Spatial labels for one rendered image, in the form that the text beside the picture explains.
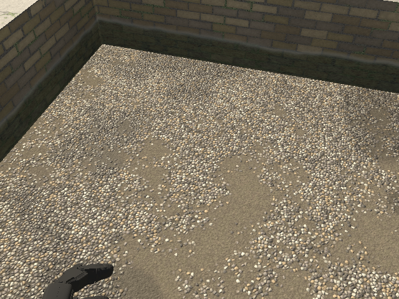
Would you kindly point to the left robot hand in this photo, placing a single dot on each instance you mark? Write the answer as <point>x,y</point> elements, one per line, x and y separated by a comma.
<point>76,278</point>

